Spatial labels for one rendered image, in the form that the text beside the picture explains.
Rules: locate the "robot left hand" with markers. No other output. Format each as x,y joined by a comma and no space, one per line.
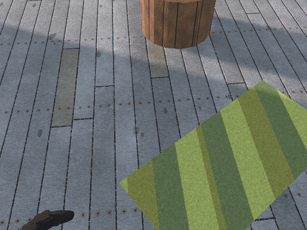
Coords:
47,219

